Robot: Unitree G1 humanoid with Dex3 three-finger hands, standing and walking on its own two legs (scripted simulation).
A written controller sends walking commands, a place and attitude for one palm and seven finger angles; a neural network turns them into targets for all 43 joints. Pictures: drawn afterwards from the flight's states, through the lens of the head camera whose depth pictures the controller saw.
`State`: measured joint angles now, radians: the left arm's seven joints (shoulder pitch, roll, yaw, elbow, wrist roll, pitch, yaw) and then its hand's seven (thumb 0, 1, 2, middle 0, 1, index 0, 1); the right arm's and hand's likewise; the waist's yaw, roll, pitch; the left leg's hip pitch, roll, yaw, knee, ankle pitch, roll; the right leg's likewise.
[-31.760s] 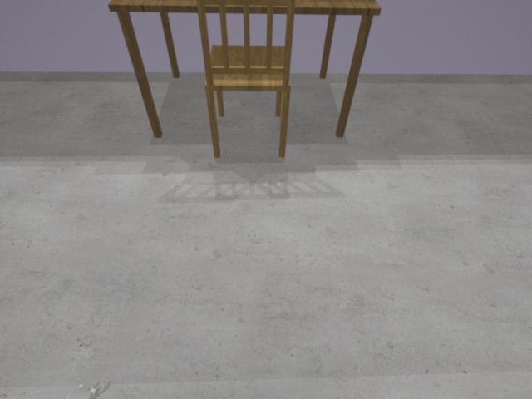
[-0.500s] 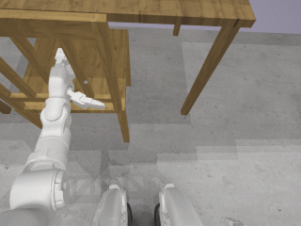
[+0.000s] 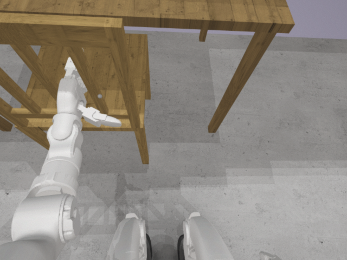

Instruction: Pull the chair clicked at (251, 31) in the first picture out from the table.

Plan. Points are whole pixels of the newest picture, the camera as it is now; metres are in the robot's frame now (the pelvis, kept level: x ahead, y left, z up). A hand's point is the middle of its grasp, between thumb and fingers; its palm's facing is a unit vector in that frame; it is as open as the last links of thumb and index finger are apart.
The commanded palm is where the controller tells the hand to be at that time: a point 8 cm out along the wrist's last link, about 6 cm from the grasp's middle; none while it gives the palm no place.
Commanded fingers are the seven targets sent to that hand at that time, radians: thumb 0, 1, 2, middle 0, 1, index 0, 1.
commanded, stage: hook a spindle and tug to test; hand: left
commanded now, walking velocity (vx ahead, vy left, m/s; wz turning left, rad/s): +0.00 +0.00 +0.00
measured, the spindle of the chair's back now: (50, 84) +0.52 +0.26 +0.02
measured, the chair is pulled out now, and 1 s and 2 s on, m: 0.00 0.00 0.07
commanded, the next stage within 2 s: step backward, pulling the chair out in 1.44 s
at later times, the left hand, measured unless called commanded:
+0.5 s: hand (98, 95) +0.48 +0.15 +0.03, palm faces -0.03 -1.00 -0.02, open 11.9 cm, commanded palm +0.46 +0.18 +0.03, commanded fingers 0.00 0.28 0.64 -0.50 -1.45 -0.50 -1.45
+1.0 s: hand (98, 94) +0.48 +0.15 +0.03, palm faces -0.02 -1.00 -0.01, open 5.3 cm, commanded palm +0.45 +0.18 +0.03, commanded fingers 0.00 0.90 0.90 -0.50 -1.45 -0.50 -1.45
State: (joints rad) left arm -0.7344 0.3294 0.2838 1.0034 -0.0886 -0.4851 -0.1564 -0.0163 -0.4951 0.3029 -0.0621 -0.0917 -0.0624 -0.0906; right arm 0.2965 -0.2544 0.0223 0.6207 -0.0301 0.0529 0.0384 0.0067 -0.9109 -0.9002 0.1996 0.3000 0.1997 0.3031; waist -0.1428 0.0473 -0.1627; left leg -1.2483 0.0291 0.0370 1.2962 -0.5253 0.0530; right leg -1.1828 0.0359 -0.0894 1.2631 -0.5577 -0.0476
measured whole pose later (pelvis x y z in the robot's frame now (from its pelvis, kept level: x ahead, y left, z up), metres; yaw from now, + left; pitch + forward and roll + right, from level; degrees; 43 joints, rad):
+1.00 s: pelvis +0.01 +0.01 +0.00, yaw +0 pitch +28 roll -3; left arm -0.70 0.30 0.26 0.95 -0.10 -0.47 -0.11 0.01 0.72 0.79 -0.42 -1.43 -0.44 -1.45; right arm 0.29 -0.24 0.02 0.61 -0.03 0.07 0.05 0.01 -0.91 -0.90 0.20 0.30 0.20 0.30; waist -0.15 0.05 -0.17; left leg -1.23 0.02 0.04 1.28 -0.54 0.06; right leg -1.16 0.04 -0.08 1.24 -0.56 -0.03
